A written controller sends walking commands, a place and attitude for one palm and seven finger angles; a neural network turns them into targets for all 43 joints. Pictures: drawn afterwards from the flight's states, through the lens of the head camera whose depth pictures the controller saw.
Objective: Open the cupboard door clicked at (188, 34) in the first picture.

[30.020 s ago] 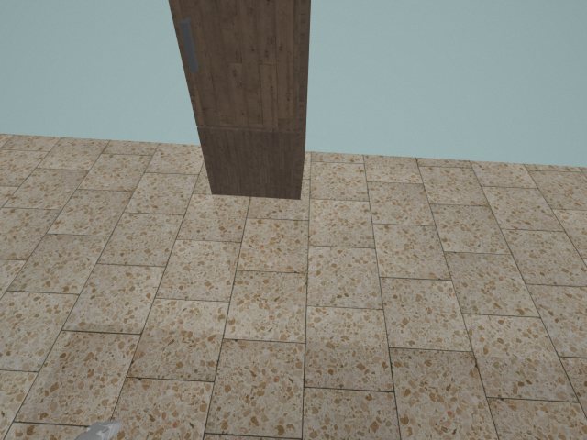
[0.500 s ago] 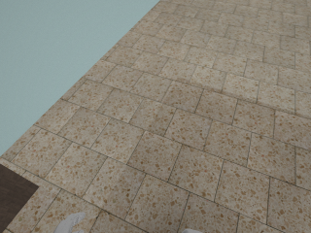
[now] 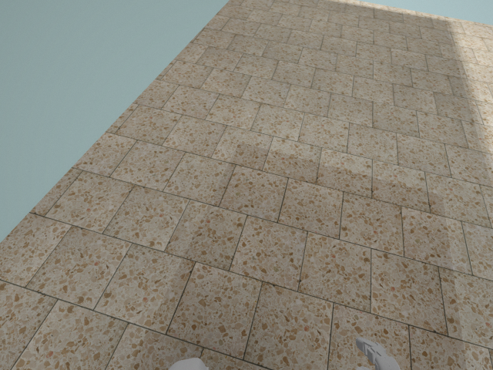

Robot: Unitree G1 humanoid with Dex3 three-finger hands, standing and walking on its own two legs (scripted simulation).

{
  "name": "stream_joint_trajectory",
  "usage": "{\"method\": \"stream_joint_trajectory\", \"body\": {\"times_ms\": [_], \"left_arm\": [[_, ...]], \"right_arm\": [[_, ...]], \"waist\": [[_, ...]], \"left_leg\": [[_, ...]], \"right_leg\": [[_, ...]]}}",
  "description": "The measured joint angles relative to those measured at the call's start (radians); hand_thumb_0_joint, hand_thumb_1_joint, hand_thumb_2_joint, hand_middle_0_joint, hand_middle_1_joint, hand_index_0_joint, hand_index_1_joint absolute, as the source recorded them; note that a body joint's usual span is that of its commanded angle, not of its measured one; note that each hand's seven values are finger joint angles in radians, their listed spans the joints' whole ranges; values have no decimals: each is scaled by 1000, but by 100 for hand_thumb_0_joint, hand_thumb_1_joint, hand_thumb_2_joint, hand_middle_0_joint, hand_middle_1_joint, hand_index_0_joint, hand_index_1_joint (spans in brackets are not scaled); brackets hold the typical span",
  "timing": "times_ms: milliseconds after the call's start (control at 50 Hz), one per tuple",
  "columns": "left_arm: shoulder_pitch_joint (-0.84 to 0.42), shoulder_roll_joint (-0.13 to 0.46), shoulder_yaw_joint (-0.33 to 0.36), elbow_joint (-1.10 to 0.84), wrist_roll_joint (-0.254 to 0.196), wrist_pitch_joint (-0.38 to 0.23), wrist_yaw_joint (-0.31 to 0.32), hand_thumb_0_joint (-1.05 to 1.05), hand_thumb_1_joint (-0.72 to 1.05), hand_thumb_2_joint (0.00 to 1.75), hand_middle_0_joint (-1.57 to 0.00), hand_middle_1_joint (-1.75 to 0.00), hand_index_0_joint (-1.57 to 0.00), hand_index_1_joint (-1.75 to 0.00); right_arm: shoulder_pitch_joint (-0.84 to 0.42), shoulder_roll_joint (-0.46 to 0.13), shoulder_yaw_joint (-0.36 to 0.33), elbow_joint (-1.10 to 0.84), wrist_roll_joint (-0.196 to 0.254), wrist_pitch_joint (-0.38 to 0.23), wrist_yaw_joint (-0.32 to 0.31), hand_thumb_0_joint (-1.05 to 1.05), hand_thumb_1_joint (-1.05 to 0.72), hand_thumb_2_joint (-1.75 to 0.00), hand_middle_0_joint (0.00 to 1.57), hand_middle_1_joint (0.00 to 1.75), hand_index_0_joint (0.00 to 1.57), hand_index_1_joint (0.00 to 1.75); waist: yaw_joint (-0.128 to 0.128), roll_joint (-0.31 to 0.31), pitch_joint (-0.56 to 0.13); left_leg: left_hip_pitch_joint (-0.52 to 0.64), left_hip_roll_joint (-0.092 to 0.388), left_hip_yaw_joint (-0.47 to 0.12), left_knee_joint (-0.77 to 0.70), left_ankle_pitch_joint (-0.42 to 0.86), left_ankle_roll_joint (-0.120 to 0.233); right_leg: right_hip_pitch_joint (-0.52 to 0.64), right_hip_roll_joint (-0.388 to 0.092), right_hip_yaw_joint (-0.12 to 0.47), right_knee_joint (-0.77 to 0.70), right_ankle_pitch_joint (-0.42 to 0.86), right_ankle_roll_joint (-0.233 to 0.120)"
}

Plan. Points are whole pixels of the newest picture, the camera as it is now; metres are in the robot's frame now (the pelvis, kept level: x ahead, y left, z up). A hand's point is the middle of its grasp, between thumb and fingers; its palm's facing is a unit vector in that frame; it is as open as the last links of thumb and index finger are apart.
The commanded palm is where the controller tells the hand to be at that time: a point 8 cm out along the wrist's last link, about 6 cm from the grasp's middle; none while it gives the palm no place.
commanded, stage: walk to a spot facing it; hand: left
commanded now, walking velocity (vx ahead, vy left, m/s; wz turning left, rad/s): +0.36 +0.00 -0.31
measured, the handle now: out of the picture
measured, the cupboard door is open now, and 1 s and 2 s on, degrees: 45 45 45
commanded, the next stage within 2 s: turn to face it in 0.62 s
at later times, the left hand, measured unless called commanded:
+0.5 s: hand (209, 263) +0.34 +0.11 -0.15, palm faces -0.14 -0.97 -0.20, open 7.3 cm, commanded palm none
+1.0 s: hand (209, 212) +0.48 +0.13 -0.16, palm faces +0.02 -0.98 -0.18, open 7.4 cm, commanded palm none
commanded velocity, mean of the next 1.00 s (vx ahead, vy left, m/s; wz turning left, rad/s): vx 0.23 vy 0.00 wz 0.09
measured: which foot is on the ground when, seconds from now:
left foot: down 0.00-0.36, up 0.38-0.76, down 0.78-1.00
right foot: up 0.00-0.34, down 0.36-0.78, up 0.80-1.00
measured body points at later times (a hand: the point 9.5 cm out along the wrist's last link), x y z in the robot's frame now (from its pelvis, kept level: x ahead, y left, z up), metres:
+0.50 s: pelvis +0.22 -0.06 +0.01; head +0.25 -0.07 +0.46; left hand +0.35 +0.16 -0.13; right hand +0.13 -0.29 -0.14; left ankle +0.17 +0.09 -0.64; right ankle +0.23 -0.15 -0.72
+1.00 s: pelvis +0.41 -0.05 +0.01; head +0.45 -0.04 +0.46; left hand +0.48 +0.18 -0.14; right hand +0.45 -0.29 -0.13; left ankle +0.48 +0.03 -0.72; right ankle +0.39 -0.20 -0.66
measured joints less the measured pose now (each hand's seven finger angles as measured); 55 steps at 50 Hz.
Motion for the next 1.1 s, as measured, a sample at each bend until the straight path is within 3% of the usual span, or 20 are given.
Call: {"method": "stream_joint_trajectory", "body": {"times_ms": [40,100,220,320,360,380,420,460,500,620,720,760,780,820,880,980,1100], "left_arm": [[-28,12,6,-5,8,6,-6,1,91,90,-20,-30,-20,-30],[-82,19,13,-40,15,14,-17,1,91,90,-20,-30,-20,-30],[-158,4,7,-91,16,21,-33,0,91,90,-19,-30,-20,-30],[-212,7,1,-91,18,21,-37,0,91,90,-19,-30,-19,-30],[-225,15,-4,-95,20,6,-38,0,91,90,-20,-30,-20,-30],[-233,16,-2,-96,21,-10,-34,0,91,90,-20,-30,-20,-30],[-241,4,-3,-93,11,-32,-20,0,91,90,-20,-30,-20,-30],[-223,-13,-9,-87,4,-38,-7,0,91,90,-20,-30,-20,-30],[-190,-27,-16,-72,2,-39,3,0,91,90,-20,-30,-20,-30],[-99,-14,-7,-11,4,-45,13,-1,95,90,-20,-30,-20,-30],[-39,-21,-17,33,6,-44,9,0,93,90,-20,-30,-20,-30],[-9,-27,-19,43,4,-38,12,0,92,90,-20,-30,-20,-30],[3,-30,-20,47,1,-32,13,0,92,90,-20,-30,-20,-30],[-8,-24,-25,53,-4,-12,18,0,92,90,-20,-30,-20,-30],[-58,-19,-22,34,2,7,22,0,92,90,-20,-30,-20,-30],[-158,-28,-14,-52,3,21,17,0,91,90,-20,-30,-20,-30],[-217,-22,-5,-118,4,40,19,0,91,90,-20,-30,-20,-30]], "right_arm": [[42,9,2,9,-1,1,-6,0,-90,-90,20,29,20,30],[112,17,3,52,3,2,-14,0,-90,-90,20,29,20,30],[235,-11,-13,139,7,20,-11,1,-92,-90,20,30,20,30],[314,-19,-12,178,2,28,-6,1,-91,-90,20,29,20,30],[351,-16,-7,192,6,32,-4,1,-91,-90,20,30,20,30],[358,-13,-6,204,12,36,-2,1,-91,-90,20,30,20,30],[333,-13,-6,225,22,55,2,1,-91,-90,20,29,20,30],[299,-12,-12,229,25,62,1,1,-91,-90,20,29,20,30],[257,-9,-16,214,22,63,-1,1,-91,-90,20,29,20,30],[139,14,-22,140,18,50,13,1,-91,-90,19,29,19,30],[63,17,-19,112,20,37,23,1,-91,-90,19,29,19,30],[51,11,-14,101,17,22,21,1,-91,-90,19,29,19,30],[47,6,-13,96,12,11,17,1,-91,-90,19,29,19,30],[39,13,-8,91,10,7,3,1,-91,-90,20,29,19,30],[63,21,0,90,13,15,-12,0,-91,-90,20,29,20,30],[103,2,-5,112,17,46,-25,0,-93,-90,20,30,20,30],[129,-12,-19,110,11,89,-11,1,-92,-90,20,30,20,30]], "waist": [[-7,-5,-3],[-7,0,-3],[-28,34,-13],[-75,40,-12],[-85,36,-14],[-81,34,-12],[-81,44,10],[-79,47,15],[-77,41,7],[-63,26,-22],[-32,28,-17],[-26,29,-17],[-26,33,-20],[-27,12,-6],[-27,5,-1],[-24,29,10],[-54,52,-5]], "left_leg": [[49,-1,12,-37,-22,-5],[131,-1,27,-136,-6,-13],[271,8,74,-272,-20,-29],[353,29,115,-265,-103,-72],[356,48,120,-184,-173,-91],[322,67,119,-75,-211,-83],[203,74,36,239,-273,-62],[83,65,-15,441,-238,-55],[-10,67,-26,484,-190,-60],[-136,75,-20,235,-32,-75],[-99,44,-3,23,38,-56],[-43,23,6,-66,103,-37],[-35,19,0,-62,127,-6],[-36,-2,8,6,56,26],[-6,-30,-6,-24,25,25],[33,-65,-59,-130,73,27],[31,-77,-130,-146,71,0]], "right_leg": [[-119,-26,-33,173,64,4],[-250,-73,-56,190,158,18],[-323,-135,-82,-131,274,35],[-240,-121,-127,-366,286,24],[-162,-100,-143,-452,274,0],[-155,-93,-142,-443,292,-10],[-136,-76,-149,-391,233,-17],[-79,-63,-153,-429,206,-15],[-17,-53,-149,-503,219,-6],[134,-33,-144,-660,219,-5],[231,-31,-152,-661,139,24],[242,-40,-155,-587,70,41],[211,-48,-160,-490,30,45],[103,-63,-122,-193,-42,41],[-63,-70,-98,81,-22,53],[-211,-97,-70,19,69,87],[-191,-84,-57,-211,92,96]]}}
